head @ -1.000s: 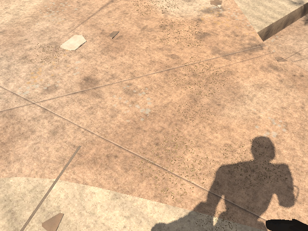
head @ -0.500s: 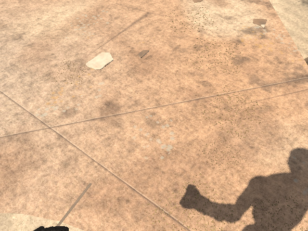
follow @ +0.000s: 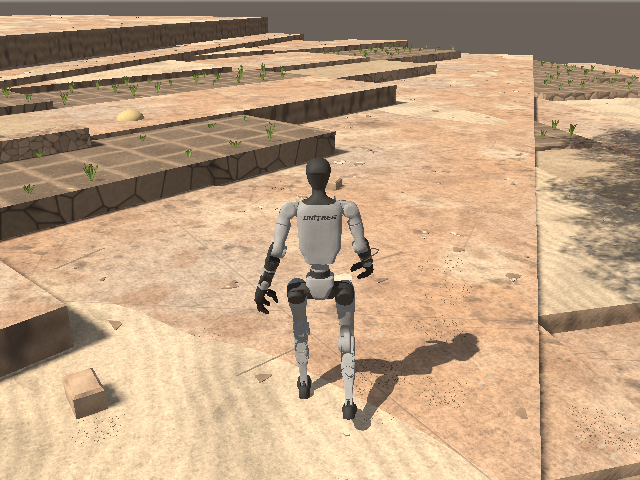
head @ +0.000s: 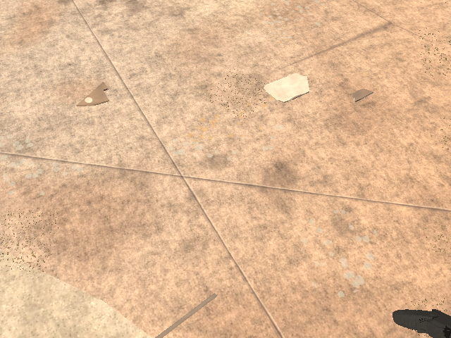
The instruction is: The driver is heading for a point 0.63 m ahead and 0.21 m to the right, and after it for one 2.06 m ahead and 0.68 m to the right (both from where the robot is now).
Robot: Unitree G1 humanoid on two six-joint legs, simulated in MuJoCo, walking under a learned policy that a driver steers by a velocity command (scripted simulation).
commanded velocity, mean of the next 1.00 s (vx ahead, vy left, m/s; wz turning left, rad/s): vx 0.45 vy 0.00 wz -0.44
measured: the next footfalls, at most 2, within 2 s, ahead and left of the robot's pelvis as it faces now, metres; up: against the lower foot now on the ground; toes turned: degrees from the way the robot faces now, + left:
right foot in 0.48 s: +0.41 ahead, -0.17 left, +0.00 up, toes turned -16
left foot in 0.92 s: +0.71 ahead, -0.08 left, +0.00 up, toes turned -27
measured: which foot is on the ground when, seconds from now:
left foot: down 0.00-0.48, up 0.50-0.90, down 0.92-1.00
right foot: up 0.00-0.46, down 0.48-0.92, up 0.94-1.00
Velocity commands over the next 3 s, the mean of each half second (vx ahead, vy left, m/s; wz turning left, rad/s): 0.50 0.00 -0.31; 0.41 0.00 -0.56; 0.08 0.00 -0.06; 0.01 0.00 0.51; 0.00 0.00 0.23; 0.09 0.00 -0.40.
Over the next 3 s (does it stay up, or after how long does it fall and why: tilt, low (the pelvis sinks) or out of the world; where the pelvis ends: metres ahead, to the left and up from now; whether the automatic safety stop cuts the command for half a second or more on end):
stays up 0.62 -0.20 0.03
